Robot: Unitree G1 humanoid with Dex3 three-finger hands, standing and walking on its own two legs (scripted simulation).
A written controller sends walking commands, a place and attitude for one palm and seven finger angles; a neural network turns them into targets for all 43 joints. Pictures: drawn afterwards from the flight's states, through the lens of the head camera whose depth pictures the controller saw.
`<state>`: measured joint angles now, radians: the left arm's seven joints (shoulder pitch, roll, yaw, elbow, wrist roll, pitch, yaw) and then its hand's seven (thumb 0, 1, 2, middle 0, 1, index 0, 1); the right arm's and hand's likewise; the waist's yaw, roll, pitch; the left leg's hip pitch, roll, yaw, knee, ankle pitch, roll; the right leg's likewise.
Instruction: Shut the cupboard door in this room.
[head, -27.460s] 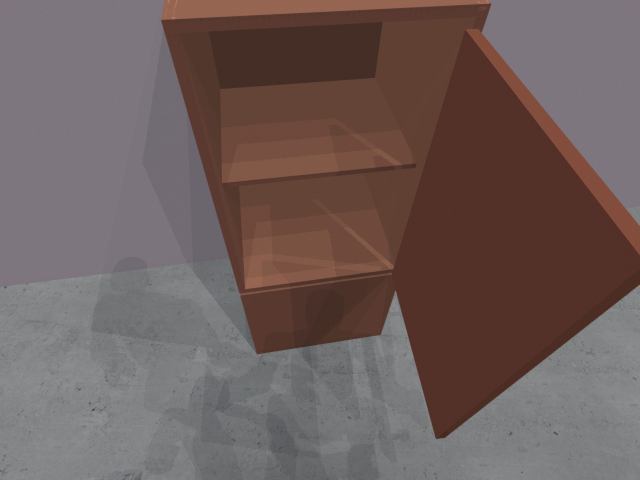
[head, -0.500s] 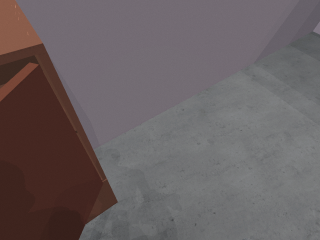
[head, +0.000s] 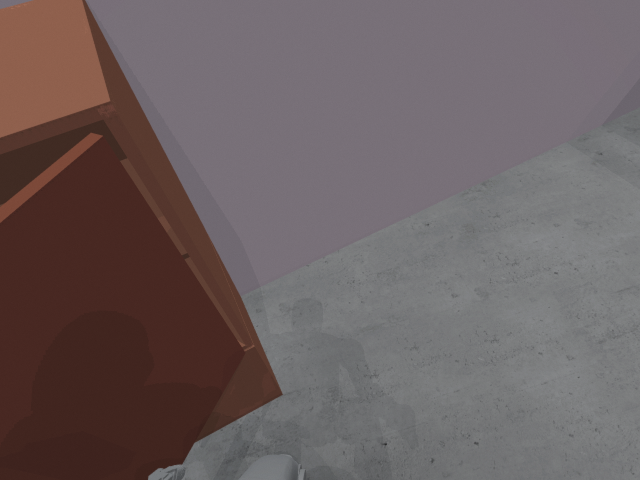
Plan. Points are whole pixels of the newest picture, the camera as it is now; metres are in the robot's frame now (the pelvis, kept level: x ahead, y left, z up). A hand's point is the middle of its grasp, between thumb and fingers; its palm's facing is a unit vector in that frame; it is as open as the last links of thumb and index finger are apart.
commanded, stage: turn or walk to find it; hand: left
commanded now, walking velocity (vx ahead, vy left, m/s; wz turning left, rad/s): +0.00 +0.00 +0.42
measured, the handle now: out of the picture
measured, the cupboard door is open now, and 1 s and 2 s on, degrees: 39 39 39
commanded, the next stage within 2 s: stand and wait in 0.76 s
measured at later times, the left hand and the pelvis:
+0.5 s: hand out of the picture -0.04 +0.23 -0.17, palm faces +0.29 -0.93 -0.25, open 7.4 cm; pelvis -0.02 +0.02 +0.00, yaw +13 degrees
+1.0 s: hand out of the picture -0.06 +0.16 -0.15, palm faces +0.44 -0.86 -0.25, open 7.4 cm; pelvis -0.03 -0.03 +0.00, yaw +24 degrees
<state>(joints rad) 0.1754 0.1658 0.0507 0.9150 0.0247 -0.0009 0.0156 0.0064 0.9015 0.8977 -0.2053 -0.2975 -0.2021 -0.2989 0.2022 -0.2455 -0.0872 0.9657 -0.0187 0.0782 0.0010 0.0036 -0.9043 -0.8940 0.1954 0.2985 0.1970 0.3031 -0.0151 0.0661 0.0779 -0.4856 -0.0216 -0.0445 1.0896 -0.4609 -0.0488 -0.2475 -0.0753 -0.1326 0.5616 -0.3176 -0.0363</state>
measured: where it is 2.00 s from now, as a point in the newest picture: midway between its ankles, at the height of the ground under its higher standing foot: outside the picture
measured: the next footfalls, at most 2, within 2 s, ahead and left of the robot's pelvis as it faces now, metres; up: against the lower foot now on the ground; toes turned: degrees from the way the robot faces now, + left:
left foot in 0.36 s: -0.01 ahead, +0.14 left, +0.00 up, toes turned +15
right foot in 0.72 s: +0.06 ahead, -0.11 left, +0.00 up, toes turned +13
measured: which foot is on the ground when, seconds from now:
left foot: up 0.00-0.34, down 0.36-0.72, up 0.74-1.00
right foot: down 0.00-0.36, up 0.38-0.70, down 0.72-1.00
